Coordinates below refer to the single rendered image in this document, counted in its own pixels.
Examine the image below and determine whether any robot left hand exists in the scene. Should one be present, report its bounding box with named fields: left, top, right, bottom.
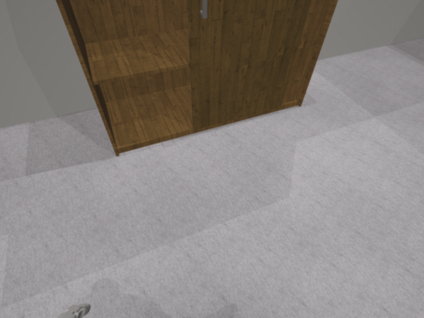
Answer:
left=57, top=303, right=91, bottom=318

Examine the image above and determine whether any wardrobe door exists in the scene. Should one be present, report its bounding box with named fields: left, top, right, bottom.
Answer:
left=283, top=0, right=331, bottom=103
left=187, top=0, right=311, bottom=130

